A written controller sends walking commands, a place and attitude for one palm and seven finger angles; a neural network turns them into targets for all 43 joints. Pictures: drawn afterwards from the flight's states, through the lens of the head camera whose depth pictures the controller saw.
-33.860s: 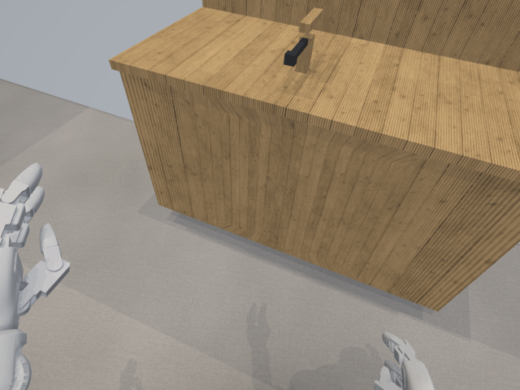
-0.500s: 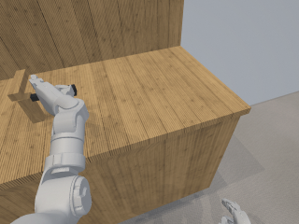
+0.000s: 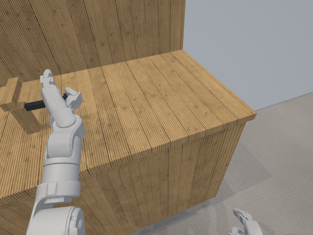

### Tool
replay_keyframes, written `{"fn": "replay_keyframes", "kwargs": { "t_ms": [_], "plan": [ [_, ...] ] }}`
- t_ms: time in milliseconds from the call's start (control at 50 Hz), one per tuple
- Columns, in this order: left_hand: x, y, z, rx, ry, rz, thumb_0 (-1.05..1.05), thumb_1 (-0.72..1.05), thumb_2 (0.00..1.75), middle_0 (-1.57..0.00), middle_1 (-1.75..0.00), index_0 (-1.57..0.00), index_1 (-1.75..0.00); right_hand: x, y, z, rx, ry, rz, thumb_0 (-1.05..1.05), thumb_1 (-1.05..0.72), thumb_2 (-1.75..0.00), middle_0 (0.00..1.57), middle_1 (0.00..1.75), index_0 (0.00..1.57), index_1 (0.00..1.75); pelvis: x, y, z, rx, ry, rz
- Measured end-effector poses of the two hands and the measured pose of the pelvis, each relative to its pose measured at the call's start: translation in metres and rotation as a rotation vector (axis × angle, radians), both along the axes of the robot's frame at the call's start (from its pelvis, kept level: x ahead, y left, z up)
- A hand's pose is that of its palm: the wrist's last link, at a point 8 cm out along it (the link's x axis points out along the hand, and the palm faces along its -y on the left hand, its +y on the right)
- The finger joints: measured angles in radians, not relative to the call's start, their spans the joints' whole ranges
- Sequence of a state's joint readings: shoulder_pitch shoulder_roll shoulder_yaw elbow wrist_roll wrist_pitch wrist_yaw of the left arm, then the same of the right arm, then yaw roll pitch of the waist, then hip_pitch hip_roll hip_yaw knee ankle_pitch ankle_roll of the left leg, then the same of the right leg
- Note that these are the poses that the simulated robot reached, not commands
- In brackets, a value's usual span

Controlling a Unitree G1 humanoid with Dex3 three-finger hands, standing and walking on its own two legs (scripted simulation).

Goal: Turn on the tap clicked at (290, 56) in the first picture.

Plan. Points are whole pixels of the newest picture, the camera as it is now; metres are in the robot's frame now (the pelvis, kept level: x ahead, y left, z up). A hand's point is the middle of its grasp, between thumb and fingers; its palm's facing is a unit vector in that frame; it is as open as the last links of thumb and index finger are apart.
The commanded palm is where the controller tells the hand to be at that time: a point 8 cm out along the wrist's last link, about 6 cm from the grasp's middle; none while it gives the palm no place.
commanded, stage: draw the hand back beside the body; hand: left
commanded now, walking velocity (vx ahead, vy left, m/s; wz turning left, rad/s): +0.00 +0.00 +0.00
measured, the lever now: (69, 98) +0.47 +0.32 +0.12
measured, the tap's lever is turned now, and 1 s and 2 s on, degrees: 86 86 86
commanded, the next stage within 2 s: step back with the hand held close in 1.34 s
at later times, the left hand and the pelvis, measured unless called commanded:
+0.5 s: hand (57, 136) +0.27 +0.24 +0.18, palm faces +0.34 -0.91 -0.23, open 7.6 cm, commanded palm +0.23 +0.28 +0.18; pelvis -0.02 +0.01 +0.01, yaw -1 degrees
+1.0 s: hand (31, 168) +0.20 +0.26 +0.16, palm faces +0.34 -0.90 -0.29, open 7.4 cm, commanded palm +0.16 +0.30 +0.17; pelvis -0.02 +0.03 +0.01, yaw -1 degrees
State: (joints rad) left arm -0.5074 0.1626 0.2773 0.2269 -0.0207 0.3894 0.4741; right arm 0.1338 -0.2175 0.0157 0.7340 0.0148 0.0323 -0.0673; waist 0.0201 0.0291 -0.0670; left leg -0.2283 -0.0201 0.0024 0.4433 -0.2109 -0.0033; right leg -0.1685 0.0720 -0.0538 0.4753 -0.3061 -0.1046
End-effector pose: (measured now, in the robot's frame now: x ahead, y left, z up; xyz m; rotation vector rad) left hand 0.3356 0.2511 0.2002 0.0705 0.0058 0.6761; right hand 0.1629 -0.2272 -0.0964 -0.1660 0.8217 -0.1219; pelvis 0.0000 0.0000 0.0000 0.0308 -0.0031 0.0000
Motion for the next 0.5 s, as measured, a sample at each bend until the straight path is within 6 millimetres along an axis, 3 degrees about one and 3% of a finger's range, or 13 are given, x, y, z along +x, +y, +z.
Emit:
{"fn": "replay_keyframes", "kwargs": {
  "t_ms": [100, 200, 320, 400, 500],
  "plan": [
    [-0.015, 0.0, -0.01, -0.025, 0.005, -0.184, 0.01, 0.9, 0.9, -0.16, -0.17, -0.15, -0.17, -0.003, -0.012, 0.01, -0.018, -0.033, -0.059, 0.01, -0.91, -0.9, 0.2, 0.3, 0.2, 0.3, 0.001, -0.001, 0.002, -0.003, -0.033, -0.025],
    [-0.051, 0.026, -0.032, 0.101, 0.025, -0.253, 0.01, 0.9, 0.9, -0.17, -0.18, -0.16, -0.18, -0.008, -0.02, 0.02, -0.017, -0.088, -0.063, 0.01, -0.91, -0.9, 0.2, 0.3, 0.2, 0.3, -0.001, -0.002, 0.004, -0.01, -0.063, -0.041],
    [-0.096, 0.045, -0.016, 0.232, -0.085, -0.234, 0.02, 0.9, 0.9, -0.17, -0.2, -0.17, -0.2, -0.011, -0.017, 0.019, -0.052, -0.082, 0.013, 0.01, -0.91, -0.9, 0.2, 0.3, 0.2, 0.3, -0.012, 0.002, 0.006, -0.02, -0.085, -0.016],
    [-0.103, 0.041, -0.006, 0.269, -0.152, -0.262, 0.02, 0.9, 0.9, -0.17, -0.21, -0.17, -0.21, -0.008, -0.004, 0.018, -0.042, -0.087, 0.05, 0.01, -0.91, -0.9, 0.2, 0.3, 0.2, 0.3, -0.019, 0.006, 0.007, -0.024, -0.09, -0.002],
    [-0.102, 0.028, -0.017, 0.26, -0.131, -0.352, 0.01, 0.9, 0.9, -0.18, -0.22, -0.17, -0.22, -0.005, 0.015, 0.024, 0.005, -0.127, 0.041, 0.01, -0.91, -0.9, 0.2, 0.3, 0.2, 0.3, -0.022, 0.011, 0.008, -0.025, -0.093, -0.015]
  ]
}}
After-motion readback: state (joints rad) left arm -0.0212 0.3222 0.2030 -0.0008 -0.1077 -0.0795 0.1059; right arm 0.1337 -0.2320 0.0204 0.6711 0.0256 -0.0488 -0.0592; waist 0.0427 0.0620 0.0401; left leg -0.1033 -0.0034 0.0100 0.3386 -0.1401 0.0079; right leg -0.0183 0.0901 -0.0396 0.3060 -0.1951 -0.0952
